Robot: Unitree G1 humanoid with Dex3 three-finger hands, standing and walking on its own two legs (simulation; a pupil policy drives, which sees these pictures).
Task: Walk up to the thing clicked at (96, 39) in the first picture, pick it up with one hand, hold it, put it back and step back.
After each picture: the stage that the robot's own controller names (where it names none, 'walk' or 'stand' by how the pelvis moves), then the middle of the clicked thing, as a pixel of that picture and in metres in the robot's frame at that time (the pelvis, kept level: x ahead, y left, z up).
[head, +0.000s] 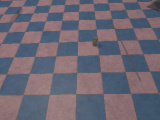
stand; (95, 41) +1.47 -0.09 -0.72
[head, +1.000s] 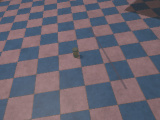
walk; (75, 52) +1.33 +0.23 -0.70
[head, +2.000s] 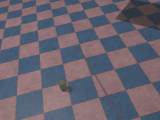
walk; (62, 85) +0.81 +0.33 -0.71
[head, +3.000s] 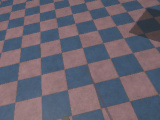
walk; out of the picture +0.45 +0.27 -0.71
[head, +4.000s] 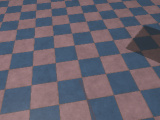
stand; out of the picture +0.34 +0.25 -0.71
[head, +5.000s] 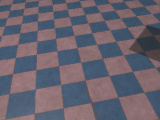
stand; out of the picture +0.33 +0.23 -0.72
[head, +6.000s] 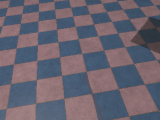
stand; out of the picture +0.35 +0.22 -0.72
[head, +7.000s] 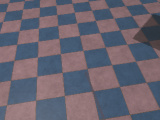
stand; out of the picture +0.35 +0.22 -0.70
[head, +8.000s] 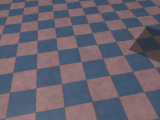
stand; out of the picture +0.34 +0.20 -0.72
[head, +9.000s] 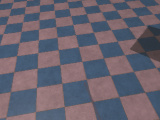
stand; out of the picture +0.34 +0.21 -0.73
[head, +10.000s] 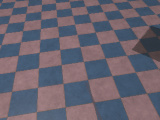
stand; out of the picture +0.33 +0.21 -0.73
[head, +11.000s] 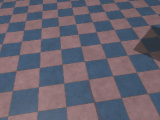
stand; out of the picture +0.33 +0.21 -0.73
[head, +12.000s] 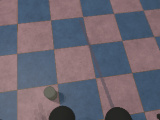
go down; (50, 93) +0.38 +0.21 -0.49
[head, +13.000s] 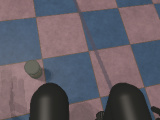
go down; (34, 69) +0.42 +0.25 -0.32
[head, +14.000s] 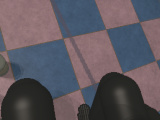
close in; out of the picture +0.39 +0.28 -0.25
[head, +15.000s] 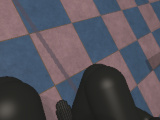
close; out of the picture +0.39 +0.30 -0.22
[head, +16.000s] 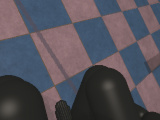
lift; out of the picture +0.38 +0.30 -0.22
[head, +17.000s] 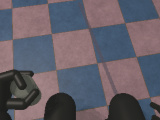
lift; (27, 91) +0.30 +0.23 -0.06
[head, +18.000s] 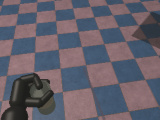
hold; (43, 98) +0.32 +0.17 -0.02
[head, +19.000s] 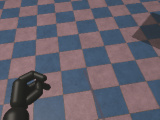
hold; out of the picture +0.23 +0.10 -0.70
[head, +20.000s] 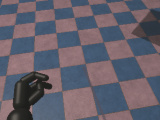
crouch; out of the picture +0.25 +0.01 -0.68
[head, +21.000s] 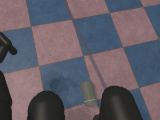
crouch; (88, 93) +0.34 -0.05 -0.37
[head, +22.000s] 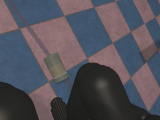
lower; (56, 67) +0.40 -0.07 -0.25
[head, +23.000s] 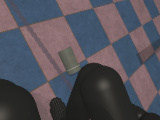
lower; (69, 60) +0.43 -0.14 -0.25
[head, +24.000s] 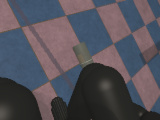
lower; (83, 55) +0.47 -0.21 -0.25
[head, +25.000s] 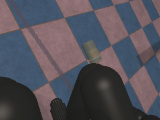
lower; (91, 52) +0.50 -0.29 -0.25
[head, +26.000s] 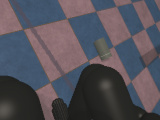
loosen; (102, 49) +0.53 -0.36 -0.25
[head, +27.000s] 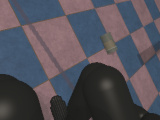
rise; (108, 43) +0.57 -0.43 -0.25
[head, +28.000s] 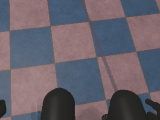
walk; out of the picture +0.44 -0.60 -0.41
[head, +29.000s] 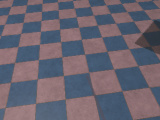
stand; out of the picture +0.29 -0.71 -0.69
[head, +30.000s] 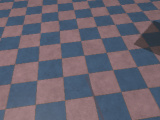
stand; out of the picture +0.30 -0.77 -0.69
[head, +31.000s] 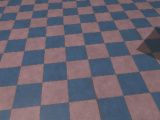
stand; out of the picture +0.33 -0.86 -0.74
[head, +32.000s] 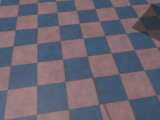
walk; out of the picture +0.39 -0.96 -0.73
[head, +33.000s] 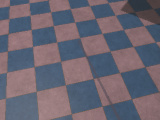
walk; out of the picture +0.70 -0.97 -0.72
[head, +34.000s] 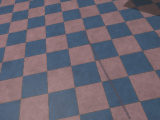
walk; out of the picture +0.98 -0.95 -0.73
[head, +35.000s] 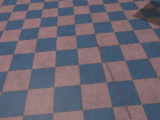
stand; out of the picture +0.97 -1.15 -0.73
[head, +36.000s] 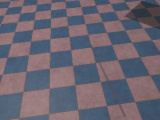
stand; out of the picture +1.01 -1.18 -0.75
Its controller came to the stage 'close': yes
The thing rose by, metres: 0.69
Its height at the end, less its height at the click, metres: -0.02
